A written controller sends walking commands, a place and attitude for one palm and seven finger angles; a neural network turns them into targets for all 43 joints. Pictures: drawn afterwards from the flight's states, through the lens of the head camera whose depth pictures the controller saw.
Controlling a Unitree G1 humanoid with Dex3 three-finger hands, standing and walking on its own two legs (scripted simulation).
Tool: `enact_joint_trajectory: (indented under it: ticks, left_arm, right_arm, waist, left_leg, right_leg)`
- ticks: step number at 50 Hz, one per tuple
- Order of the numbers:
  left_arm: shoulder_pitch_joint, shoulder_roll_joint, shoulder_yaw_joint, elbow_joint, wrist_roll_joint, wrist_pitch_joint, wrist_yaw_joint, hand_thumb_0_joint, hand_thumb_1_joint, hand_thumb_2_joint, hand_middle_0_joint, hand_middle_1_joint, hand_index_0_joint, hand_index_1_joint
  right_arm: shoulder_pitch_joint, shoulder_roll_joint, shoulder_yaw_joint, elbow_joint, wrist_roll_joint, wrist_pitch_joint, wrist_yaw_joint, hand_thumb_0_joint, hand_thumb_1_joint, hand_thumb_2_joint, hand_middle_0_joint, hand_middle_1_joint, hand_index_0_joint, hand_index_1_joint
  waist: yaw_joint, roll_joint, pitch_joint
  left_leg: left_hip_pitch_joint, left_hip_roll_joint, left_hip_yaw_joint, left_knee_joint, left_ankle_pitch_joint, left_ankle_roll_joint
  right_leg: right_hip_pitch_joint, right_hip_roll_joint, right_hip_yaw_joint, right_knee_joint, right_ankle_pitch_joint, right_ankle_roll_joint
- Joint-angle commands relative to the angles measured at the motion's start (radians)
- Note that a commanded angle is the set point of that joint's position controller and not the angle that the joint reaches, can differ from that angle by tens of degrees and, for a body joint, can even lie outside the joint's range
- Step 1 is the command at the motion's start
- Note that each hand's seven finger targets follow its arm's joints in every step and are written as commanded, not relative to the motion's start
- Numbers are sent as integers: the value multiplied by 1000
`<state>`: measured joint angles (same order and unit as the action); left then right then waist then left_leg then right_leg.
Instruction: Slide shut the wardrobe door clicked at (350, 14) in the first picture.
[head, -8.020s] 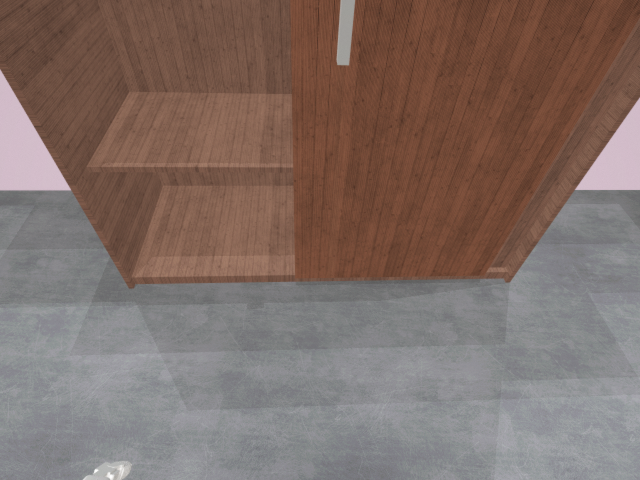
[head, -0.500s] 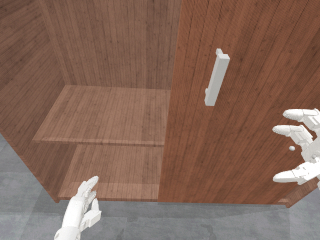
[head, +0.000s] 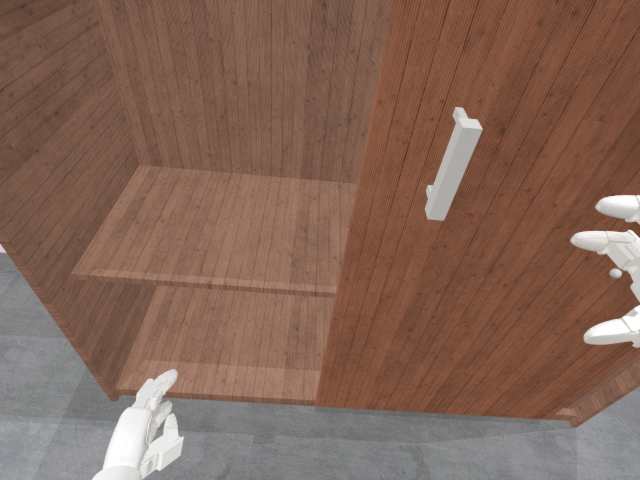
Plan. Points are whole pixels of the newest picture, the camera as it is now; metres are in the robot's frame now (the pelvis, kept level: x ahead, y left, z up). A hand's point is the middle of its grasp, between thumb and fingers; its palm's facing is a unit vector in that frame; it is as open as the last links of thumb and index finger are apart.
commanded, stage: raise the hand with hooked fingers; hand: right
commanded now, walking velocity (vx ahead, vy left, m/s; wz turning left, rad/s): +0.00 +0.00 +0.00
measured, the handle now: (447, 164) +0.48 -0.16 +0.19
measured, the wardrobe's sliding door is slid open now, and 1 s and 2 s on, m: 0.61 0.61 0.61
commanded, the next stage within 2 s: move the hooked fingers beside the handle in 0.22 s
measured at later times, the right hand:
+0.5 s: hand (606, 261) +0.29 -0.28 +0.21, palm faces +0.09 +0.99 -0.10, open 14.0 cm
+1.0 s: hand (565, 233) +0.34 -0.25 +0.20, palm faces +0.07 +1.00 -0.07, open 14.0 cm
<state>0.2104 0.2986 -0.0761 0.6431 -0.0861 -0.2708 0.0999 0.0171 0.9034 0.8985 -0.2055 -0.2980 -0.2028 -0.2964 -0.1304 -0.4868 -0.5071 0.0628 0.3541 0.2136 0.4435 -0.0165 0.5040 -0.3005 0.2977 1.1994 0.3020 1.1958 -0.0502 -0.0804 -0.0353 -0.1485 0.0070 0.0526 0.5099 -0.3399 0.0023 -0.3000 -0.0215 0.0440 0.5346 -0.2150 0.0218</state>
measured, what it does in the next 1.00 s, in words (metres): stands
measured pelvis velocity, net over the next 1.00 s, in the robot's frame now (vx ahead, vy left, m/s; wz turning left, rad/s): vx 0.01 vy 0.00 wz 0.00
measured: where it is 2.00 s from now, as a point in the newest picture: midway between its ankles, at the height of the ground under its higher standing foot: outside the picture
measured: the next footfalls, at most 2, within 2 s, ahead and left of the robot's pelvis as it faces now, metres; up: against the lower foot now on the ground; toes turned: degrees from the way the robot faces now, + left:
none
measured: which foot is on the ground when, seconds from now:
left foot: down 0.00-1.00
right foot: down 0.00-1.00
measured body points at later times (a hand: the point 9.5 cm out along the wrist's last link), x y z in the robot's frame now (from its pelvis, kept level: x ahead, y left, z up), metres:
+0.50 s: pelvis +0.01 +0.00 +0.00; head -0.01 +0.03 +0.45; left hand +0.21 +0.22 -0.07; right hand +0.28 -0.33 +0.21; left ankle -0.04 +0.12 -0.73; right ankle +0.05 -0.14 -0.73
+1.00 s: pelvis +0.01 +0.00 +0.00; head +0.00 +0.02 +0.45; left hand +0.19 +0.23 -0.08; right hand +0.33 -0.31 +0.21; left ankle -0.04 +0.12 -0.73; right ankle +0.05 -0.14 -0.73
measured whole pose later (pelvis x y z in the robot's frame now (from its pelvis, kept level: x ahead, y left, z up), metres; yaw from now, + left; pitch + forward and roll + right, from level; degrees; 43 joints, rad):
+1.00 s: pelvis +0.01 +0.00 +0.00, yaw +0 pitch +0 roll +0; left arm 0.21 0.29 -0.07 0.65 -0.08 -0.22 0.10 0.02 0.90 0.90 -0.21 -0.30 -0.20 -0.30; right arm -0.31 -0.44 -0.42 0.20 0.29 0.20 0.36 -0.02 0.50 -0.30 0.30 1.20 0.30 1.20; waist -0.04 -0.08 -0.03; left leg -0.16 0.02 0.05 0.52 -0.36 0.00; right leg -0.31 -0.01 0.04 0.55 -0.23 0.02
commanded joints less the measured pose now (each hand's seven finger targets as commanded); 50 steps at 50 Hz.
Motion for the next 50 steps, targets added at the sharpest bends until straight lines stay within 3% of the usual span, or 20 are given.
enact_joint_trajectory:
  ticks: [1,3,4,7,9,12,16,19,20,24,25,27,30,32,34,36,40,43,48,50]
  left_arm:
    - [-148,88,43,-163,2,-70,4,0,900,900,-200,-300,-200,-300]
    - [-148,90,42,-163,2,-70,9,0,900,900,-200,-300,-200,-300]
    - [-144,91,43,-157,4,-66,10,0,900,900,-200,-300,-200,-300]
    - [-153,90,40,-163,-3,-66,12,0,900,900,-200,-300,-200,-300]
    - [-148,89,40,-161,-1,-63,13,0,900,900,-200,-300,-200,-300]
    - [-153,91,39,-167,-1,-63,11,0,900,900,-200,-300,-200,-300]
    - [-151,90,39,-160,0,-56,10,0,900,900,-200,-300,-200,-300]
    - [-147,87,39,-150,-2,-54,13,0,900,900,-200,-300,-200,-300]
    - [-145,91,41,-150,-1,-56,13,0,900,900,-200,-300,-200,-300]
    - [-135,90,40,-145,1,-48,14,0,900,900,-200,-300,-200,-300]
    - [-142,89,39,-148,0,-48,15,0,900,900,-200,-300,-200,-300]
    - [-144,86,39,-152,0,-49,15,0,900,900,-200,-300,-200,-300]
    - [-142,84,39,-156,3,-47,10,0,900,900,-200,-300,-200,-300]
    - [-142,84,42,-161,4,-46,5,0,900,900,-200,-300,-200,-300]
    - [-134,91,45,-153,7,-36,2,0,900,900,-200,-300,-200,-300]
    - [-142,85,45,-165,4,-31,-2,0,900,900,-200,-300,-200,-300]
    - [-131,92,46,-155,3,-16,3,0,900,900,-200,-300,-200,-300]
    - [-129,88,50,-165,5,-19,5,0,900,900,-200,-300,-200,-300]
    - [-121,89,49,-149,6,-18,8,0,900,900,-200,-300,-200,-300]
    - [-117,94,53,-142,9,-13,7,0,900,900,-200,-300,-200,-300]
  right_arm:
    - [-306,-326,-123,-220,23,-90,-26,0,500,-300,300,1200,300,1200]
    - [-307,-327,-123,-197,22,-82,-26,0,500,-300,300,1200,300,1200]
    - [-297,-328,-123,-190,19,-78,-28,0,500,-300,300,1200,300,1200]
    - [-319,-301,-78,-186,14,-64,-16,0,500,-300,300,1200,300,1200]
    - [-303,-307,-86,-184,14,-60,-16,0,500,-300,300,1200,300,1200]
    - [-305,-315,-97,-207,17,-61,-12,0,500,-300,300,1200,300,1200]
    - [-293,-318,-111,-164,26,-56,-13,0,500,-300,300,1200,300,1200]
    - [-381,-286,-56,-142,14,-59,-15,0,500,-300,300,1200,300,1200]
    - [-379,-308,-75,-133,12,-60,-17,0,500,-300,300,1200,300,1200]
    - [-407,-315,-65,-108,-1,-70,-20,0,500,-300,300,1200,300,1200]
    - [-443,-296,-41,-117,-5,-75,-19,0,500,-300,300,1200,300,1200]
    - [-473,-271,-14,-114,-9,-83,-24,0,500,-300,300,1200,300,1200]
    - [-454,-272,-24,-123,-13,-84,-40,0,500,-300,300,1200,300,1200]
    - [-435,-268,-34,-119,-12,-79,-51,0,500,-300,300,1200,300,1200]
    - [-386,-310,-84,-89,-17,-68,-63,0,500,-300,300,1200,300,1200]
    - [-402,-286,-68,-116,-17,-62,-68,0,500,-300,300,1200,300,1200]
    - [-466,-274,-41,-51,-24,-50,-76,0,500,-300,300,1200,300,1200]
    - [-511,-256,-14,-103,-34,-67,-75,0,500,-300,300,1200,300,1200]
    - [-581,-208,42,-68,-39,-81,-88,0,500,-300,300,1200,300,1200]
    - [-561,-244,2,-42,-44,-78,-103,0,500,-300,300,1200,300,1200]
  waist:
    - [-3,-22,-173]
    - [-5,-30,-167]
    - [-6,4,-161]
    - [5,-26,-149]
    - [1,4,-160]
    - [-2,-11,-196]
    - [-1,31,-172]
    - [16,19,-153]
    - [13,-6,-164]
    - [15,16,-181]
    - [22,-17,-185]
    - [26,-7,-192]
    - [14,-23,-210]
    - [8,11,-223]
    - [-6,35,-228]
    - [-1,11,-227]
    - [19,46,-176]
    - [22,-30,-251]
    - [40,-1,-223]
    - [28,12,-230]
  left_leg:
    - [-104,-27,13,-91,283,4]
    - [-107,-25,11,-93,274,4]
    - [-98,-25,11,-97,280,3]
    - [-123,-24,9,-100,257,2]
    - [-108,-26,10,-100,273,2]
    - [-98,-27,19,-84,299,4]
    - [-108,-25,14,-89,301,-2]
    - [-127,-25,11,-95,284,-1]
    - [-123,-24,8,-93,292,1]
    - [-108,-23,8,-89,311,1]
    - [-117,-22,7,-86,311,2]
    - [-120,-24,15,-81,300,4]
    - [-99,-22,19,-73,327,8]
    - [-96,-22,21,-68,340,6]
    - [-68,-22,23,-64,369,6]
    - [-79,-19,19,-61,388,5]
    - [-115,-24,15,-76,339,1]
    - [-97,-22,16,-59,366,8]
    - [-122,-25,21,-66,333,8]
    - [-105,-22,15,-71,340,8]
  right_leg:
    - [208,48,-13,-42,137,-60]
    - [208,48,-11,-45,128,-59]
    - [197,47,-12,-39,132,-61]
    - [206,48,-11,-47,109,-61]
    - [205,47,-11,-40,124,-61]
    - [225,49,-5,-42,148,-61]
    - [201,49,-7,-36,136,-62]
    - [205,50,-7,-29,123,-62]
    - [209,52,-5,-29,129,-63]
    - [207,51,-6,-21,144,-63]
    - [213,54,-7,-23,140,-63]
    - [228,51,-1,-29,139,-63]
    - [223,52,-3,-28,166,-61]
    - [228,49,-1,-30,176,-61]
    - [209,48,-7,-24,204,-61]
    - [215,48,-14,-23,211,-62]
    - [189,47,-13,-27,163,-64]
    - [245,48,-13,-20,205,-63]
    - [244,45,-3,-27,177,-62]
    - [229,46,-9,-25,176,-64]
